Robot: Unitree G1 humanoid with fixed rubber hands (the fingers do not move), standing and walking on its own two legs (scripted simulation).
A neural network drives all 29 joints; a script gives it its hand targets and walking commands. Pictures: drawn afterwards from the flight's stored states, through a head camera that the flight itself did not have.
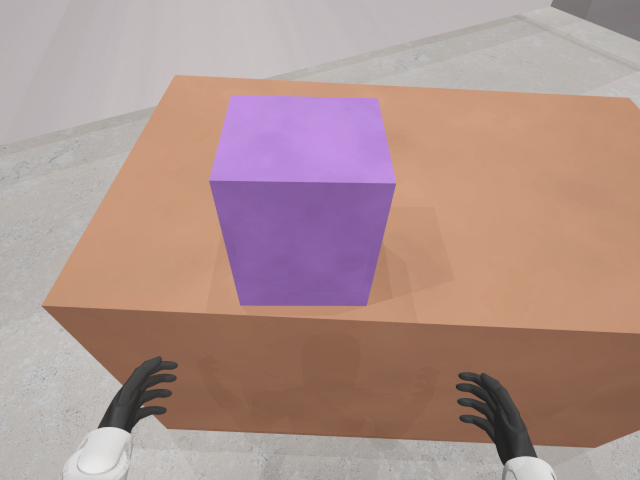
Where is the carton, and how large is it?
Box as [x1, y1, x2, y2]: [209, 95, 395, 305]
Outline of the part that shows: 231,95 209,182 240,305 366,305 395,185 394,175 377,98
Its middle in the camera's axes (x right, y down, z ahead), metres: -0.03 -0.05 +0.57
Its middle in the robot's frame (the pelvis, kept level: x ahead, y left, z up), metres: +0.48 +0.06 +0.06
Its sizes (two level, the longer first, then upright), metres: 0.203 0.178 0.260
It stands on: a pedestal, 0.71 m high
